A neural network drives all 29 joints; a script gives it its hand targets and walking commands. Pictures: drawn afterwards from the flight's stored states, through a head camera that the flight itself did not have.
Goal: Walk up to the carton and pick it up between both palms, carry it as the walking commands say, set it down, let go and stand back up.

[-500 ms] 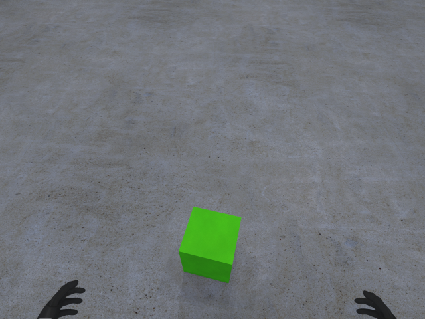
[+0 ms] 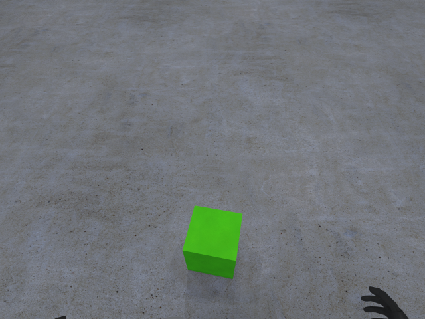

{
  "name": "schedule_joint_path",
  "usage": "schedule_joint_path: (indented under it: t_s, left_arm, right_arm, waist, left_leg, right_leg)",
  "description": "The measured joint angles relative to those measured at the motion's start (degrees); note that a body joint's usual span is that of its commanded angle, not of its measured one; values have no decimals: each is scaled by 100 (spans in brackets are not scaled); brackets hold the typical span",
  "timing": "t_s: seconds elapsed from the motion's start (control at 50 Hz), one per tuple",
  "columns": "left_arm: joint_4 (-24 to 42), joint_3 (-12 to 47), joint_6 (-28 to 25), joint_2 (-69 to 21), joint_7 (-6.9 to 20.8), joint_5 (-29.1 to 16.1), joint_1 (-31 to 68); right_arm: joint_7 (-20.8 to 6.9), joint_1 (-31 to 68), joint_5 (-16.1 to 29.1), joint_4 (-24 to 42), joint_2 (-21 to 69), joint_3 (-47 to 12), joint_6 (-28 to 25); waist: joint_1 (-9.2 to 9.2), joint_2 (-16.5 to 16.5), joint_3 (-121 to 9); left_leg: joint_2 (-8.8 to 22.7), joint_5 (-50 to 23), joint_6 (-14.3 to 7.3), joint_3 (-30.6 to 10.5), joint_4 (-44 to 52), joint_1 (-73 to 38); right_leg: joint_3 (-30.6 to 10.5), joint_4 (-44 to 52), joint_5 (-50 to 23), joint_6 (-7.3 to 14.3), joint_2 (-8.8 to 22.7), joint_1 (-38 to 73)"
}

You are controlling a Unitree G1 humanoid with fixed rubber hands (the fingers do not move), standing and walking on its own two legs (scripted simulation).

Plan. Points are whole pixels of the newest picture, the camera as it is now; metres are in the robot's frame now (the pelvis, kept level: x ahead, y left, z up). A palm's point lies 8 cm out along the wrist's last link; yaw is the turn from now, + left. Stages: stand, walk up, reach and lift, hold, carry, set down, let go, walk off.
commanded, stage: walk up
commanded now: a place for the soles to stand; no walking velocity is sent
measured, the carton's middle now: (214, 243) +0.50 +0.03 -0.65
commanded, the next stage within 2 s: none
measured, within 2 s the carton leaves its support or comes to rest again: neither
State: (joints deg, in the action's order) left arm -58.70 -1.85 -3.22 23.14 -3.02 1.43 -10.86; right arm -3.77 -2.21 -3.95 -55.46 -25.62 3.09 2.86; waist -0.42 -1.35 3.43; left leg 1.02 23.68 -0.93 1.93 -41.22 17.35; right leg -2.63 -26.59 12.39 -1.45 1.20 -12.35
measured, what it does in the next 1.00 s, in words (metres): steps to the left: left foot, then right foot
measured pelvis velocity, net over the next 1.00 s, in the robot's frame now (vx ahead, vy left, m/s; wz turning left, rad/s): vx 0.07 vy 0.10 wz -0.20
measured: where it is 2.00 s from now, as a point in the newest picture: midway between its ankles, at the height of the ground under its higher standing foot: outside the picture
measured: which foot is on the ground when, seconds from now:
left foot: up 0.00-0.16, down 0.18-1.00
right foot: down 0.00-0.20, up 0.22-0.42, down 0.44-0.60, up 0.62-0.84, down 0.86-1.00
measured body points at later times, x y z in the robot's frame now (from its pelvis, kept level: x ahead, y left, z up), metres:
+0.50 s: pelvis +0.05 +0.12 -0.03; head +0.06 +0.11 +0.42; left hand +0.16 +0.45 -0.12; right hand +0.11 -0.23 -0.13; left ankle +0.07 +0.22 -0.73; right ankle +0.07 +0.01 -0.74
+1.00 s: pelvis +0.07 +0.10 -0.02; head +0.10 +0.10 +0.42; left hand +0.27 +0.38 -0.13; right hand +0.09 -0.25 -0.11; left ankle +0.08 +0.23 -0.74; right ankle +0.07 -0.04 -0.74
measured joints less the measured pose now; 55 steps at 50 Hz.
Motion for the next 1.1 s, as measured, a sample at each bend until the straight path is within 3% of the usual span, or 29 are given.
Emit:
schedule_joint_path:
  t_s: [0.04,0.08,0.18,0.22,0.26,0.32,0.38,0.44,0.52,0.58,0.7,0.8,0.84,0.86,0.92,0.98,1.1]
  left_arm:
    - [56,-103,-27,99,-115,21,-315]
    - [121,-199,-48,255,-173,43,-534]
    - [409,-345,-30,697,-177,141,-835]
    - [524,-348,46,797,-195,122,-802]
    - [586,-301,117,776,-213,51,-720]
    - [667,-171,132,685,-89,-43,-635]
    - [753,-105,81,548,79,-44,-624]
    - [817,-107,67,448,196,-1,-617]
    - [960,-68,140,307,272,45,-391]
    - [1067,-25,225,272,330,-39,-181]
    - [1225,-44,403,246,375,-110,223]
    - [1272,-125,430,378,395,-127,399]
    - [1230,-128,401,400,406,-112,393]
    - [1201,-129,378,415,407,-105,380]
    - [1111,-89,311,360,366,-70,374]
    - [974,10,307,280,331,-118,379]
    - [747,118,263,102,336,-133,420]
  right_arm:
    - [-114,2,-18,260,-161,94,83]
    - [-190,-56,-1,439,-273,181,131]
    - [-279,-296,10,689,-378,365,157]
    - [-203,-367,9,733,-340,398,69]
    - [-111,-435,41,767,-183,350,33]
    - [23,-599,87,823,19,232,-14]
    - [108,-769,169,865,54,135,-116]
    - [164,-944,244,873,-16,46,-216]
    - [312,-1065,376,751,-5,-13,-272]
    - [380,-1079,361,662,87,-43,-459]
    - [503,-1183,304,672,83,-67,-690]
    - [553,-1188,320,779,14,-40,-683]
    - [526,-1166,336,825,-29,-26,-612]
    - [507,-1151,347,847,-46,-22,-574]
    - [476,-997,419,879,-57,-8,-468]
    - [458,-927,404,747,75,-50,-447]
    - [392,-708,373,497,195,-168,-426]
  waist:
    - [-43,-144,71]
    - [-53,-245,168]
    - [-90,-297,272]
    - [-98,-187,369]
    - [-79,-77,420]
    - [50,10,322]
    - [97,20,211]
    - [76,40,75]
    - [71,9,60]
    - [85,230,103]
    - [185,369,214]
    - [206,445,474]
    - [199,436,491]
    - [187,444,482]
    - [226,317,536]
    - [231,402,424]
    - [146,206,134]
  left_leg:
    - [-20,-9,32,-285,-761,414]
    - [81,14,77,-453,-928,649]
    - [319,86,3,-509,-98,541]
    - [180,-763,166,-338,-41,513]
    - [101,-682,161,-145,-200,494]
    - [42,-520,-12,10,-67,391]
    - [72,-478,-51,177,14,264]
    - [128,-252,-13,334,-208,257]
    - [114,529,-35,158,-636,313]
    - [11,-291,-72,279,-107,52]
    - [136,-125,-101,376,56,-196]
    - [353,-135,25,463,112,-296]
    - [438,-65,83,506,4,-250]
    - [465,-4,118,532,-100,-203]
    - [550,91,175,418,-327,-98]
    - [369,5,241,449,-86,-247]
    - [401,-126,277,447,194,-413]
  right_leg:
    - [-103,-25,-3,-38,-4,-61]
    - [-134,-81,27,-124,52,-81]
    - [-228,-782,488,-294,352,-332]
    - [-433,-1684,1111,24,427,-674]
    - [-496,-2793,1571,197,247,-1125]
    - [-13,-3412,1536,270,85,-1496]
    - [422,-2840,1512,287,-39,-1351]
    - [491,-1612,1040,402,-198,-861]
    - [473,-1627,778,406,-283,-788]
    - [310,-1718,861,315,-187,-746]
    - [-115,-2506,1640,386,-303,-971]
    - [7,-2065,1226,459,-92,-928]
    - [149,-1534,642,484,-31,-756]
    - [170,-1266,385,426,-12,-644]
    - [203,-1427,579,67,-91,-720]
    - [134,-1582,713,16,59,-750]
    - [158,-1387,630,78,12,-622]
